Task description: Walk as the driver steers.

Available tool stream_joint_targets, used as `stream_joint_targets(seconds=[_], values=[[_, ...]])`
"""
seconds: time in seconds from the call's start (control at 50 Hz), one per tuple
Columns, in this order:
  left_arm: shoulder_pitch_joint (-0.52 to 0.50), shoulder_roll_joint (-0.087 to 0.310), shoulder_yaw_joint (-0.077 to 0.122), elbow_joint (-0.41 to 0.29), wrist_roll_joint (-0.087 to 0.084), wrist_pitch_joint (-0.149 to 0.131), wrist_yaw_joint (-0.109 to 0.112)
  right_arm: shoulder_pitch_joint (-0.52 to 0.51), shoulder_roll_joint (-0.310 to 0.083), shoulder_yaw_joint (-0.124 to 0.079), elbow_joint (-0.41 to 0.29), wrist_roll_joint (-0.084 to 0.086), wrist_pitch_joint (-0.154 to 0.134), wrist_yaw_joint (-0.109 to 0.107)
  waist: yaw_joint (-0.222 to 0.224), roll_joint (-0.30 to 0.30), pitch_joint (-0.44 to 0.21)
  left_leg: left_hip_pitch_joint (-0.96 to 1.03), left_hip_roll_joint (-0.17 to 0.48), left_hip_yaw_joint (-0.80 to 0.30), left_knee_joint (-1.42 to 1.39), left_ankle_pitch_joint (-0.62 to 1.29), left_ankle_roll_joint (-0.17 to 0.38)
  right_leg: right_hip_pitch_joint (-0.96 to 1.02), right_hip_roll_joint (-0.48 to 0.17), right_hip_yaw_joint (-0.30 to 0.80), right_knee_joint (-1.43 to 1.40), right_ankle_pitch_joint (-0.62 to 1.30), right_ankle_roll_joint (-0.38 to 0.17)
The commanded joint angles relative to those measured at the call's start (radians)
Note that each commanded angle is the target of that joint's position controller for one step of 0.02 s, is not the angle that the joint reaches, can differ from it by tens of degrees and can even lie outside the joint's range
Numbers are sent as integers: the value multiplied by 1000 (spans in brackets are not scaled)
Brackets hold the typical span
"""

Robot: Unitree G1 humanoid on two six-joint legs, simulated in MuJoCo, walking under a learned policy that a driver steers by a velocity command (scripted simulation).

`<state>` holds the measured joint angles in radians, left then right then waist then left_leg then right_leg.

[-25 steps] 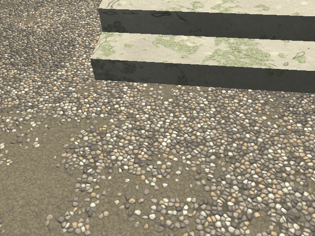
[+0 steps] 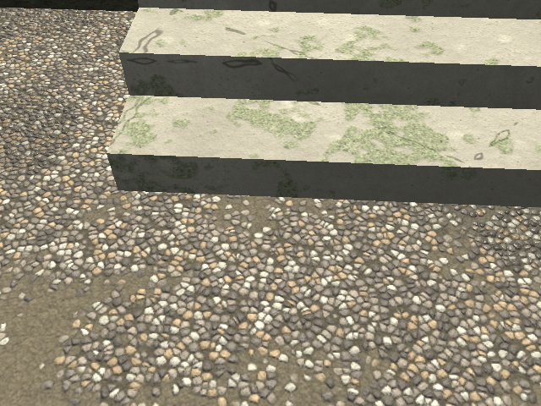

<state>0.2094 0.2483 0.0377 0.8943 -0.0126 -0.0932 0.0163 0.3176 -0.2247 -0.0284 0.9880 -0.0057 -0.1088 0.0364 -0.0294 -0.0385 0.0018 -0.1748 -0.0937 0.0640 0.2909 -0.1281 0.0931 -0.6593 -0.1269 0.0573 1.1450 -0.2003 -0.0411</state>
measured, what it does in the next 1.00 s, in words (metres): walks ahead: right foot, then left foot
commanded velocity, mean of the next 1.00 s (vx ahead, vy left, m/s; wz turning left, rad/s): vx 0.50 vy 0.00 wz -0.01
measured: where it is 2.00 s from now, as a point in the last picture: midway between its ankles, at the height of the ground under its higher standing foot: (293, 247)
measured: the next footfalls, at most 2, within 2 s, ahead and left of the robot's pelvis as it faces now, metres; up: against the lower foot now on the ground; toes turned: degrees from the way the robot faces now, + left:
right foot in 0.30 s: +0.34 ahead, -0.17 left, +0.00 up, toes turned -2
left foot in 0.86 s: +0.65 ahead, +0.06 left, +0.00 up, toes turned +5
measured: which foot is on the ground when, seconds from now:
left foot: down 0.00-0.32, up 0.34-0.84, down 0.86-1.00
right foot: up 0.00-0.28, down 0.30-0.88, up 0.90-1.00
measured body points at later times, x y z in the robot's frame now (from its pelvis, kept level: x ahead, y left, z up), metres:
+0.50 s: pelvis +0.28 -0.08 +0.00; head +0.29 -0.10 +0.45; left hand +0.34 +0.18 -0.12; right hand +0.36 -0.35 -0.14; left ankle +0.27 +0.08 -0.66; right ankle +0.30 -0.16 -0.74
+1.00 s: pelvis +0.55 -0.02 -0.01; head +0.58 +0.00 +0.44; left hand +0.55 +0.24 -0.16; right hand +0.65 -0.27 -0.13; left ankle +0.61 +0.06 -0.74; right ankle +0.45 -0.15 -0.66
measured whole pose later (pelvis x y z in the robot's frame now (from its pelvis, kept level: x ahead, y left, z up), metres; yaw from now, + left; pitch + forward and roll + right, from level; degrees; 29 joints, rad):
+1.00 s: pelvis +0.55 -0.02 -0.01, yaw +0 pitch +1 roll +0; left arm 0.33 0.25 0.05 0.99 0.02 -0.08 -0.02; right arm 0.19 -0.23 -0.05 0.92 -0.03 -0.08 0.02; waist 0.03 -0.03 0.06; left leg -0.33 -0.02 0.09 0.46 -0.15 0.07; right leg -0.36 -0.03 0.01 1.11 -0.34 -0.07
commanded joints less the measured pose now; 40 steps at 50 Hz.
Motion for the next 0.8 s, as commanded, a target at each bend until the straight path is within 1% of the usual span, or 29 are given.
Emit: stream_joint_targets(seconds=[0.02, 0.08, 0.12, 0.18, 0.22, 0.24, 0.26, 0.28, 0.3, 0.32, 0.34, 0.36, 0.38, 0.4, 0.42, 0.44, 0.46, 0.48, 0.5, 0.52, 0.56, 0.64, 0.68, 0.72, 0.76, 0.78, 0.8], values=[[34, 46, 14, -43, 13, 4, 7, -38, -130, -20, -53, 1, -18, -20, 46, 77, 55, -103, 278, -207, -205, 82, 170, -26, -42, 1, -137, 158, 27], [-92, 32, 9, -79, 7, -6, -1, 25, -150, -23, -41, 12, -7, -34, 2, 75, 53, -33, 265, -172, -195, 100, 134, -17, -14, -24, -372, 289, 31], [-161, 28, 5, -95, 0, -8, -10, 64, -164, -27, -29, 20, -2, -36, -25, 79, 58, 12, 269, -159, -186, 84, 123, 9, 12, -44, -472, 312, 38], [-241, 35, 2, -127, -8, -13, -29, 112, -167, -29, -7, 26, 11, -37, -51, 87, 80, 114, 308, -171, -144, 66, 118, -3, 27, -45, -561, 262, 29], [-259, 49, 4, -145, -10, -21, -42, 120, -172, -34, 0, 26, 21, -40, -44, 93, 83, 177, 340, -185, -100, 82, 107, 7, 37, -44, -605, 187, 5], [-241, 61, 8, -146, -10, -25, -47, 113, -179, -37, 0, 27, 27, -41, -28, 101, 73, 196, 350, -191, -71, 116, 98, 43, 46, -50, -626, 147, -9], [-196, 77, 15, -138, -9, -29, -49, 97, -188, -40, -3, 26, 32, -42, 3, 113, 49, 201, 349, -186, -20, 213, 87, 120, 67, -68, -645, 116, -25], [-91, 107, 33, -109, -7, -32, -47, 74, -184, -37, -9, 23, 37, -42, 63, 112, -11, 188, 312, -153, 104, 382, 66, 266, 102, -96, -667, 103, -48], [100, 168, 62, -54, -5, -34, -40, 64, -151, -24, -22, 12, 39, -41, 139, 83, -136, 88, 250, -101, 337, 428, 35, 531, 74, -61, -650, 127, -89], [267, 283, 89, -27, 16, -31, -35, 139, -60, 6, -50, 0, 24, -35, 149, -115, -310, -272, 123, -21, 744, 117, -34, 943, -185, 308, -661, 93, -221], [304, 252, 81, -11, 11, -25, -40, 179, -24, 20, -37, 18, -3, -29, 138, -264, -401, -513, 26, -118, 968, -415, -52, 1084, -295, 676, -824, -30, -310], [234, 174, 56, -23, 6, -27, -41, 101, -142, -9, -51, 41, -22, -25, 135, -167, -278, -609, 95, -190, 1062, -383, -29, 985, -260, 591, -843, -67, -257], [139, 133, 42, -47, 5, -25, -39, 17, -165, -15, -77, 51, -29, -25, 110, -102, -173, -615, 150, -162, 1046, -289, -16, 841, -224, 432, -855, -3, -218], [60, 105, 31, -60, 9, -24, -44, -23, -153, -18, -83, 40, -24, -31, 77, -24, -102, -572, 191, -139, 983, -207, -21, 695, -179, 320, -893, 84, -198], [22, 77, 23, -64, 13, -26, -48, -27, -143, -26, -83, 26, -12, -36, 46, -22, -64, -518, 223, -141, 916, -155, -25, 602, -137, 242, -929, 130, -180], [14, 65, 19, -56, 18, -27, -52, -7, -119, -25, -79, 23, 4, -37, 23, -37, -47, -465, 234, -138, 883, -125, -31, 543, -112, 196, -960, 151, -173], [29, 68, 21, -44, 18, -30, -54, 11, -95, -23, -72, 22, 16, -38, 13, -37, -39, -443, 234, -128, 863, -108, -37, 512, -99, 162, -980, 193, -180], [48, 81, 24, -30, 17, -32, -52, 13, -86, -24, -74, 21, 24, -40, 5, -31, -26, -450, 236, -122, 841, -89, -45, 499, -94, 132, -993, 241, -187], [65, 97, 29, -20, 18, -33, -48, -10, -88, -26, -84, 18, 29, -42, 3, -23, -12, -478, 238, -121, 807, -55, -52, 499, -92, 110, -1003, 278, -192], [83, 109, 32, -11, 18, -32, -42, -47, -91, -29, -98, 15, 31, -43, 9, -14, 1, -515, 241, -120, 759, -14, -60, 511, -93, 95, -1011, 306, -194], [116, 114, 33, 5, 16, -24, -30, -127, -87, -31, -125, 10, 30, -42, 26, -11, 18, -566, 241, -116, 647, 76, -72, 538, -89, 67, -1020, 325, -186], [168, 126, 33, 28, 7, -16, -16, -270, -66, -24, -163, 15, 21, -31, 67, -19, 47, -528, 209, -83, 412, 233, -73, 556, -62, 9, -1039, 270, -156], [205, 132, 35, 47, 2, -12, -14, -330, -65, -21, -180, 19, 19, -25, 88, -18, 67, -523, 194, -71, 342, 244, -70, 598, -72, 5, -1037, 240, -154], [236, 135, 37, 67, -1, -3, -11, -386, -67, -18, -202, 23, 14, -14, 103, -18, 87, -548, 186, -73, 293, 215, -61, 668, -101, 11, -1015, 239, -154], [246, 144, 44, 80, -4, 7, -5, -422, -73, -17, -225, 27, 6, -2, 100, -23, 99, -558, 182, -76, 256, 164, -42, 731, -132, 19, -984, 263, -146], [260, 104, 28, 89, 54, -6, -10, -391, -64, -8, -223, -55, 29, 9, 83, -31, 106, -454, 160, 3, 240, 137, -34, 702, -90, -23, -979, 333, -128], [262, 110, 32, 97, 56, -11, -14, -366, -66, -13, -217, -57, 36, 10, 81, -64, 98, -370, 141, 16, 243, 91, -20, 684, -93, -23, -949, 417, -116]])
Keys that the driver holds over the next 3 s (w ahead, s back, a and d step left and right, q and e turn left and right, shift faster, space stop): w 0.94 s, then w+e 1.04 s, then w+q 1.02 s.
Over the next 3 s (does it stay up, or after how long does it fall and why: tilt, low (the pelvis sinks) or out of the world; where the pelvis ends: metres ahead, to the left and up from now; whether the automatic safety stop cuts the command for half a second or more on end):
stays up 1.63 -0.33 0.32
